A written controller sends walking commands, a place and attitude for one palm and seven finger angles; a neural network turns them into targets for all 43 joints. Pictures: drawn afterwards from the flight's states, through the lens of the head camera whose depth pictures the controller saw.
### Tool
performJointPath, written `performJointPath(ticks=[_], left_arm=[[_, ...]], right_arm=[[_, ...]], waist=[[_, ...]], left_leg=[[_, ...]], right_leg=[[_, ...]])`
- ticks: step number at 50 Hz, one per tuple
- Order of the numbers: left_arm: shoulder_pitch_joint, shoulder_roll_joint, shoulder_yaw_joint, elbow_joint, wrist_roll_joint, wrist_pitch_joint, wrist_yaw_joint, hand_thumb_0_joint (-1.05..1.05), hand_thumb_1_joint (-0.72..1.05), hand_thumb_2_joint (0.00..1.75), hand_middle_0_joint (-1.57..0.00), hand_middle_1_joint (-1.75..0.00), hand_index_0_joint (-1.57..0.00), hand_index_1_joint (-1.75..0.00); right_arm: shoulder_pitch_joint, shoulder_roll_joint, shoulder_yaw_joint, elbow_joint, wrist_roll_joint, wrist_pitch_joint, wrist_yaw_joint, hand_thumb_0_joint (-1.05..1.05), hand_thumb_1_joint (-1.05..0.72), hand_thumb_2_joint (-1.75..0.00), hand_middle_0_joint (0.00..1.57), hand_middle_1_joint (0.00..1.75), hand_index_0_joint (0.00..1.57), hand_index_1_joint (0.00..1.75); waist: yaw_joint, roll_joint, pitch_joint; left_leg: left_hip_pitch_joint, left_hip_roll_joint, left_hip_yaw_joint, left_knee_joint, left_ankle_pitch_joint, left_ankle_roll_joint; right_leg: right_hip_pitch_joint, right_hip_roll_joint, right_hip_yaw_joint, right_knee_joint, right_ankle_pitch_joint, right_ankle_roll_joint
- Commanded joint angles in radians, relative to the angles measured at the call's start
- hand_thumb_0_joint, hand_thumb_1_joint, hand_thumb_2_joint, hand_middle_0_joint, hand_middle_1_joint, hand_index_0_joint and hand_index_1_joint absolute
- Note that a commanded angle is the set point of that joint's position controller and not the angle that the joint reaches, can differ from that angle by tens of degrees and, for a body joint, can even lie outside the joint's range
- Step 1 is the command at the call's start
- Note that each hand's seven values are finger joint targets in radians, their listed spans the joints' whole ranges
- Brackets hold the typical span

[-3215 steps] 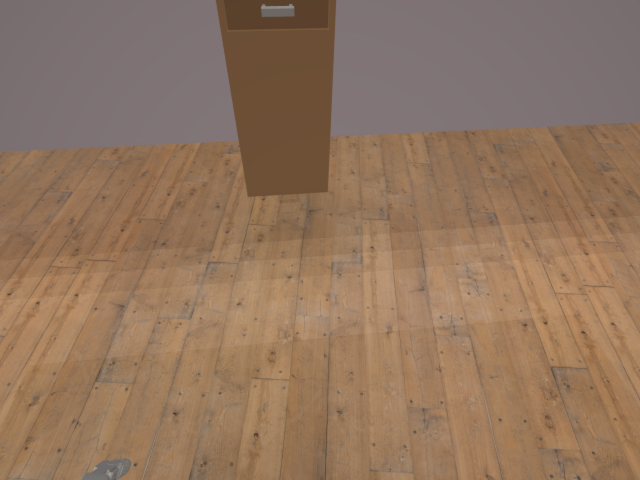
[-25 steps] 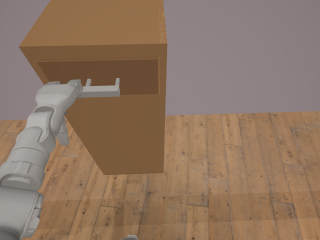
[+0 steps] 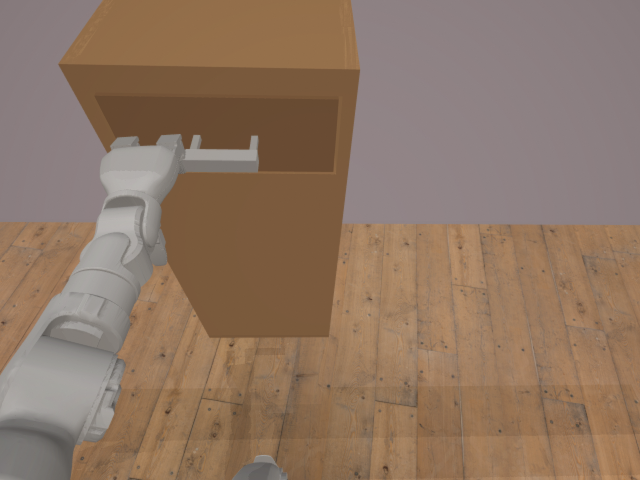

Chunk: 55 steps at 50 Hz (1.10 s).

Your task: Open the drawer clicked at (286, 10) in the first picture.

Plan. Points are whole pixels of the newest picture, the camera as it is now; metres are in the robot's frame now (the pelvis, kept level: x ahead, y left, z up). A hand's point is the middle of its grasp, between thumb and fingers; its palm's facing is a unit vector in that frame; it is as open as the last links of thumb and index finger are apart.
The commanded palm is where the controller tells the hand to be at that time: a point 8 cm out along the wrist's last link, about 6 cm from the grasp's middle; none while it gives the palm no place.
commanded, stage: lower the fingers behind the handle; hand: left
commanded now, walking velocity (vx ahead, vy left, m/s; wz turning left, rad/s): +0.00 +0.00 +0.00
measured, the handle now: (223, 151) +0.55 +0.16 +0.07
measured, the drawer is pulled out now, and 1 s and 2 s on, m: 0.00 0.00 0.07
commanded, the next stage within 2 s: close the thumb around the handle in 0.26 s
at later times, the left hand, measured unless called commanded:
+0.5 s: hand (154, 201) +0.46 +0.25 +0.06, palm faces -0.03 +0.00 -1.00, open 13.2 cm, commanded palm +0.45 +0.20 +0.11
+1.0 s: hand (155, 202) +0.46 +0.24 +0.06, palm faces -0.04 -0.01 -1.00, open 6.0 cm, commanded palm +0.45 +0.20 +0.11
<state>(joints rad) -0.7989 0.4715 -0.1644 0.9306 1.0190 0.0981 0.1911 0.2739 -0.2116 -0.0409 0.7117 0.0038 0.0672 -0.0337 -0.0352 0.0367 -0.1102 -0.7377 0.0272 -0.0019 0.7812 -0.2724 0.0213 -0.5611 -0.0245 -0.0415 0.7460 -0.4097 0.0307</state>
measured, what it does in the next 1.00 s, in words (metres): stands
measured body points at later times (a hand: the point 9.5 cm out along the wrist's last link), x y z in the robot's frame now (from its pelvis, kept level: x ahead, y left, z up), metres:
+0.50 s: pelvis -0.01 +0.00 +0.00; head +0.06 +0.01 +0.44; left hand +0.45 +0.24 +0.12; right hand +0.04 -0.27 -0.13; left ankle +0.06 +0.10 -0.71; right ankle -0.03 -0.15 -0.70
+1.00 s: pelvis +0.01 -0.01 +0.00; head +0.08 -0.01 +0.44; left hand +0.45 +0.24 +0.12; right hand +0.09 -0.27 -0.13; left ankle +0.06 +0.10 -0.71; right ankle -0.03 -0.15 -0.70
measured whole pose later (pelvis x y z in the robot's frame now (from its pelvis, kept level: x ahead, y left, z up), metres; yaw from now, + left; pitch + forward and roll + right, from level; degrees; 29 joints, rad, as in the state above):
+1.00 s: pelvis +0.01 -0.01 +0.00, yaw +0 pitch +14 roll -2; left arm -0.73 0.49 -0.15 0.83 1.01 0.07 0.18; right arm 0.30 -0.23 -0.06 0.72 0.00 0.07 -0.04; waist -0.01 0.05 -0.11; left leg -0.74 0.03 -0.01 0.80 -0.30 0.01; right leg -0.56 -0.02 -0.04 0.76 -0.43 0.02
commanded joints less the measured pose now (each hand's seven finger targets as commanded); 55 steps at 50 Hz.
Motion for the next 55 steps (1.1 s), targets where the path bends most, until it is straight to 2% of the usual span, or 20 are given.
performJointPath(ticks=[1,4,8,10,13,16,18,21,25,27,29,30,32,35,37,41,43,45,50,55], left_arm=[[-0.470,0.052,-0.005,-0.214,0.007,-0.105,-0.005,0.00,-0.50,0.30,-0.30,-1.20,-0.30,-1.20],[-0.463,-0.017,-0.053,-0.230,0.003,-0.128,-0.007,0.00,-0.50,0.30,-0.30,-1.20,-0.30,-1.20],[-0.444,0.038,-0.002,-0.229,0.005,-0.139,0.004,0.00,-0.50,0.30,-0.30,-1.20,-0.30,-1.20],[-0.466,-0.007,-0.040,-0.253,-0.003,-0.143,0.005,0.00,-0.50,0.30,-0.30,-1.20,-0.30,-1.20],[-0.470,0.031,-0.013,-0.231,0.004,-0.134,0.018,0.00,-0.50,0.30,-0.30,-1.20,-0.30,-1.20],[-0.493,-0.002,-0.043,-0.264,0.004,-0.130,0.023,0.00,-0.50,0.30,-0.30,-1.20,-0.30,-1.20],[-0.472,0.011,-0.028,-0.250,0.004,-0.120,0.026,0.00,-0.50,0.30,-0.30,-1.20,-0.30,-1.20],[-0.490,-0.001,-0.044,-0.250,0.000,-0.113,0.023,0.00,-0.33,0.37,-0.31,-1.22,-0.31,-1.22],[-0.467,0.036,-0.011,-0.267,-0.002,-0.117,0.015,0.00,-0.11,0.47,-0.33,-1.24,-0.33,-1.24],[-0.449,-0.006,-0.040,-0.286,-0.004,-0.121,0.011,0.00,0.00,0.52,-0.34,-1.25,-0.34,-1.25],[-0.445,-0.020,-0.053,-0.289,-0.006,-0.123,0.006,0.00,0.12,0.56,-0.34,-1.27,-0.34,-1.27],[-0.435,0.008,-0.025,-0.281,-0.006,-0.125,0.004,0.00,0.17,0.59,-0.35,-1.27,-0.35,-1.27],[-0.453,-0.022,-0.055,-0.283,-0.007,-0.126,0.003,0.00,0.28,0.64,-0.36,-1.28,-0.36,-1.28],[-0.422,0.031,-0.008,-0.282,-0.007,-0.129,0.000,0.00,0.45,0.71,-0.37,-1.30,-0.37,-1.30],[-0.445,-0.010,-0.046,-0.307,-0.007,-0.135,-0.001,0.00,0.56,0.76,-0.38,-1.31,-0.38,-1.31],[-0.407,-0.019,-0.044,-0.337,-0.009,-0.140,0.001,0.00,0.79,0.85,-0.39,-1.34,-0.39,-1.34],[-0.407,-0.020,-0.043,-0.331,-0.012,-0.136,0.002,0.00,0.90,0.90,-0.40,-1.35,-0.40,-1.35],[-0.397,0.011,-0.018,-0.346,-0.012,-0.135,0.003,0.00,0.90,0.90,-0.40,-1.35,-0.40,-1.35],[-0.400,-0.027,-0.051,-0.379,-0.016,-0.132,-0.001,0.00,0.90,0.90,-0.40,-1.35,-0.40,-1.35],[-0.380,0.035,-0.004,-0.357,-0.016,-0.127,-0.005,0.00,0.90,0.90,-0.40,-1.35,-0.40,-1.35]], right_arm=[[0.088,-0.186,-0.062,-0.073,-0.002,-0.019,-0.029,0.00,-0.90,-0.90,0.20,0.30,0.20,0.30],[0.096,-0.178,-0.066,-0.079,-0.001,-0.027,-0.028,0.00,-0.90,-0.90,0.20,0.30,0.20,0.30],[0.115,-0.183,-0.071,-0.071,-0.003,-0.031,-0.030,0.00,-0.90,-0.90,0.20,0.30,0.20,0.30],[0.121,-0.180,-0.073,-0.069,-0.003,-0.037,-0.025,0.00,-0.90,-0.90,0.20,0.30,0.20,0.30],[0.126,-0.187,-0.074,-0.054,-0.002,-0.036,-0.027,0.00,-0.90,-0.90,0.20,0.30,0.20,0.30],[0.129,-0.184,-0.078,-0.053,0.001,-0.043,-0.025,0.00,-0.90,-0.90,0.20,0.30,0.20,0.30],[0.130,-0.184,-0.077,-0.049,0.000,-0.043,-0.023,0.00,-0.90,-0.90,0.20,0.30,0.20,0.30],[0.125,-0.184,-0.076,-0.050,0.001,-0.044,-0.025,0.00,-0.90,-0.90,0.20,0.30,0.20,0.30],[0.122,-0.187,-0.075,-0.053,-0.001,-0.042,-0.027,0.00,-0.90,-0.90,0.20,0.30,0.20,0.30],[0.117,-0.180,-0.075,-0.058,-0.001,-0.042,-0.025,0.00,-0.90,-0.90,0.20,0.30,0.20,0.30],[0.112,-0.179,-0.074,-0.063,0.000,-0.041,-0.024,0.00,-0.90,-0.90,0.20,0.30,0.20,0.30],[0.112,-0.182,-0.074,-0.064,-0.001,-0.042,-0.025,0.00,-0.90,-0.90,0.20,0.30,0.20,0.30],[0.109,-0.178,-0.071,-0.063,-0.001,-0.044,-0.025,0.00,-0.90,-0.90,0.20,0.30,0.20,0.30],[0.109,-0.185,-0.072,-0.067,-0.004,-0.039,-0.026,0.00,-0.90,-0.90,0.20,0.30,0.20,0.30],[0.110,-0.178,-0.072,-0.070,-0.001,-0.039,-0.026,0.00,-0.90,-0.90,0.20,0.30,0.20,0.30],[0.104,-0.173,-0.075,-0.075,-0.002,-0.035,-0.021,0.00,-0.90,-0.90,0.20,0.30,0.20,0.30],[0.102,-0.174,-0.075,-0.072,-0.002,-0.031,-0.020,0.00,-0.90,-0.90,0.20,0.30,0.20,0.30],[0.098,-0.179,-0.077,-0.073,-0.004,-0.027,-0.022,0.00,-0.90,-0.90,0.20,0.30,0.20,0.30],[0.091,-0.175,-0.076,-0.073,-0.004,-0.021,-0.017,0.00,-0.90,-0.90,0.20,0.30,0.20,0.30],[0.084,-0.180,-0.075,-0.070,-0.002,-0.011,-0.021,0.00,-0.90,-0.90,0.20,0.30,0.20,0.30]], waist=[[-0.101,0.011,-0.289],[-0.107,0.030,-0.284],[-0.094,0.028,-0.320],[-0.102,0.038,-0.328],[-0.102,0.038,-0.307],[-0.107,0.062,-0.338],[-0.097,0.071,-0.331],[-0.111,0.056,-0.312],[-0.095,0.045,-0.344],[-0.094,0.070,-0.345],[-0.100,0.065,-0.322],[-0.093,0.042,-0.325],[-0.102,0.049,-0.304],[-0.090,0.030,-0.329],[-0.102,0.036,-0.330],[-0.088,0.066,-0.358],[-0.093,0.034,-0.336],[-0.086,0.037,-0.355],[-0.089,0.054,-0.352],[-0.085,0.029,-0.333]], left_leg=[[0.446,-0.020,-0.028,-0.093,0.054,0.009],[0.461,-0.015,-0.038,-0.091,0.038,0.007],[0.457,-0.014,-0.036,-0.080,0.050,0.007],[0.465,-0.016,-0.038,-0.077,0.059,0.007],[0.447,-0.012,-0.040,-0.081,0.034,0.006],[0.476,-0.012,-0.038,-0.079,0.049,0.007],[0.472,-0.013,-0.039,-0.083,0.043,0.005],[0.465,-0.014,-0.036,-0.084,0.038,0.008],[0.478,-0.014,-0.037,-0.080,0.077,0.007],[0.497,-0.014,-0.033,-0.075,0.111,0.007],[0.492,-0.014,-0.031,-0.075,0.103,0.007],[0.483,-0.013,-0.038,-0.078,0.100,0.007],[0.476,-0.015,-0.034,-0.078,0.078,0.009],[0.477,-0.018,-0.028,-0.069,0.128,0.011],[0.489,-0.018,-0.026,-0.062,0.132,0.012],[0.521,-0.018,-0.027,-0.054,0.187,0.009],[0.506,-0.019,-0.026,-0.054,0.178,0.012],[0.512,-0.019,-0.025,-0.051,0.213,0.011],[0.525,-0.021,-0.023,-0.048,0.243,0.011],[0.496,-0.026,-0.012,-0.047,0.232,0.015]], right_leg=[[-0.160,0.086,-0.022,-0.105,0.118,-0.060],[-0.196,0.088,-0.024,-0.092,0.108,-0.062],[-0.189,0.089,-0.021,-0.086,0.114,-0.063],[-0.189,0.091,-0.022,-0.087,0.119,-0.064],[-0.204,0.091,-0.021,-0.086,0.109,-0.063],[-0.207,0.093,-0.020,-0.085,0.114,-0.064],[-0.206,0.094,-0.022,-0.086,0.110,-0.066],[-0.204,0.093,-0.022,-0.093,0.109,-0.062],[-0.175,0.095,-0.024,-0.092,0.127,-0.066],[-0.184,0.098,-0.027,-0.087,0.141,-0.066],[-0.190,0.097,-0.026,-0.092,0.137,-0.064],[-0.175,0.096,-0.027,-0.092,0.135,-0.066],[-0.191,0.095,-0.026,-0.091,0.129,-0.064],[-0.157,0.096,-0.024,-0.094,0.156,-0.065],[-0.175,0.094,-0.023,-0.092,0.158,-0.061],[-0.167,0.097,-0.025,-0.086,0.180,-0.065],[-0.165,0.098,-0.027,-0.092,0.182,-0.063],[-0.143,0.098,-0.025,-0.091,0.203,-0.065],[-0.142,0.098,-0.026,-0.092,0.219,-0.066],[-0.110,0.096,-0.019,-0.102,0.237,-0.064]])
